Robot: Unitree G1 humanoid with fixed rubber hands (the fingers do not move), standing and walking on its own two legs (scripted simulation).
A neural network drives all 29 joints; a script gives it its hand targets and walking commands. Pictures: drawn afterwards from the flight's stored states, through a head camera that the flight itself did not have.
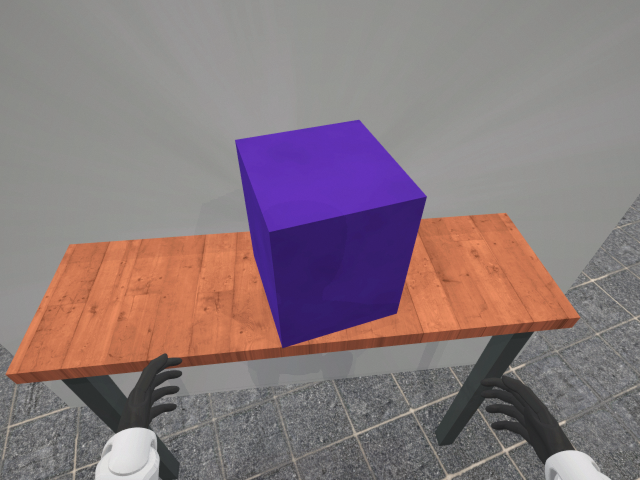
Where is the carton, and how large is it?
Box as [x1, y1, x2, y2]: [235, 120, 426, 347]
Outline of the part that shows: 359,120 235,140 254,257 282,347 396,313 426,196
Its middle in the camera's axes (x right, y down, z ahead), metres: +0.00 -0.01 +0.61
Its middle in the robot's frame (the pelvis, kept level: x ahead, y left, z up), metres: +0.46 +0.01 +0.06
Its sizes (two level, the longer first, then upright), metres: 0.210 0.200 0.250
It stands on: a table, 0.71 m high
